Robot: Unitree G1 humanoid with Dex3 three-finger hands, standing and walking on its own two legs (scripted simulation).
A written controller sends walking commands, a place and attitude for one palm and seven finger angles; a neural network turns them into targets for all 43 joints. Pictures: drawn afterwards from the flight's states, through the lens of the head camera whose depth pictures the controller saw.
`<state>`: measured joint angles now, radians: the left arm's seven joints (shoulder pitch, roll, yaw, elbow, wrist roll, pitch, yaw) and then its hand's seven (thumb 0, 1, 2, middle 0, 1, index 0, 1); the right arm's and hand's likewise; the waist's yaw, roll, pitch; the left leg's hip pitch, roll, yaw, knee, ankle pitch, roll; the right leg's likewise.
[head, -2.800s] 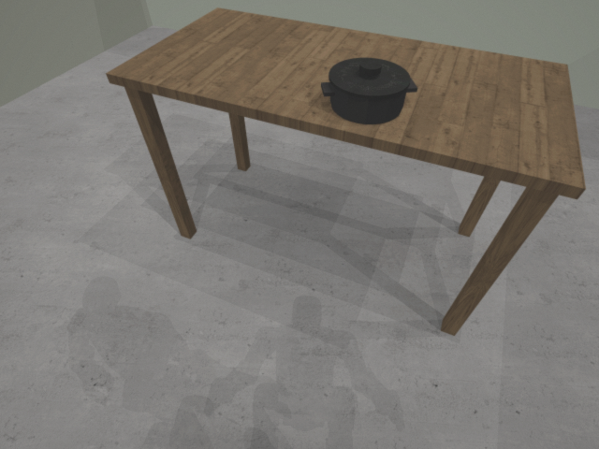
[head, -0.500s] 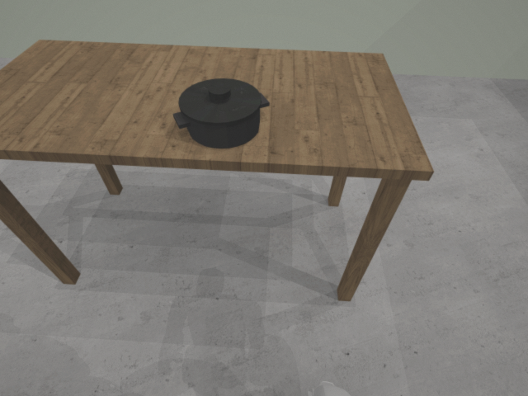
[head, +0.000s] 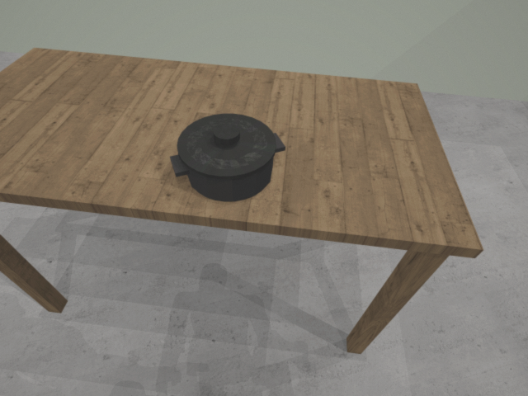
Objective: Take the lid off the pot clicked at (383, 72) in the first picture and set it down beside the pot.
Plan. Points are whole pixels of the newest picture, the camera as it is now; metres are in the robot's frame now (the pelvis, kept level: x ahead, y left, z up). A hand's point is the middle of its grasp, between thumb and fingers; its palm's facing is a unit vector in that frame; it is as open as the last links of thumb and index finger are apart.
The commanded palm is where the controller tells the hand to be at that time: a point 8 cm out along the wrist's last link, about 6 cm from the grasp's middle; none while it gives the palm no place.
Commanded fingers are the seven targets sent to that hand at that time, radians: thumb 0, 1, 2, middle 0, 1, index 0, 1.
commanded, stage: come to a stop and stand still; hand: left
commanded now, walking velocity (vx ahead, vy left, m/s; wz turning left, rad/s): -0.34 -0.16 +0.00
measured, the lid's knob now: (226, 134) +0.56 +0.13 +0.08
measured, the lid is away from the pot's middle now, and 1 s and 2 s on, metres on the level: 0.00 0.00 0.00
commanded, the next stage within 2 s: look again from close up in 1.26 s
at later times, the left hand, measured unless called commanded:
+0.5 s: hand out of the picture +0.09 +0.17 -0.17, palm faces +0.02 -0.96 -0.28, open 7.3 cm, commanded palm none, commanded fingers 0.00 0.90 0.90 -0.20 -0.30 -0.20 -0.30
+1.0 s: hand out of the picture +0.02 +0.21 -0.18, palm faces +0.05 -0.98 -0.21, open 7.3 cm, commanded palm none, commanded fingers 0.00 0.90 0.90 -0.20 -0.30 -0.20 -0.30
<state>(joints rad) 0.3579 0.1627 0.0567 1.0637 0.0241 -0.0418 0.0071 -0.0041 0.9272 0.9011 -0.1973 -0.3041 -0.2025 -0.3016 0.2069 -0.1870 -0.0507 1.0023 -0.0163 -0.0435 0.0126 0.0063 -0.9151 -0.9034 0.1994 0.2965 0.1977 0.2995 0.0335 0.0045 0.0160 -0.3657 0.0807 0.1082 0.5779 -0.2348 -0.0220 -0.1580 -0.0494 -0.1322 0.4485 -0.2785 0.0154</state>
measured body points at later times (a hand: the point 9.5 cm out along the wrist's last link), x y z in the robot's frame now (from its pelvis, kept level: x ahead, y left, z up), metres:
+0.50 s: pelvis +0.03 -0.03 -0.01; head +0.06 -0.05 +0.44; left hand +0.09 +0.22 -0.15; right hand +0.09 -0.26 -0.17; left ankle +0.07 +0.11 -0.73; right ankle +0.05 -0.15 -0.74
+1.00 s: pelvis +0.00 +0.01 +0.00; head +0.01 +0.03 +0.45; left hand +0.02 +0.26 -0.16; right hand +0.03 -0.22 -0.14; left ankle -0.01 +0.12 -0.74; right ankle +0.02 -0.13 -0.72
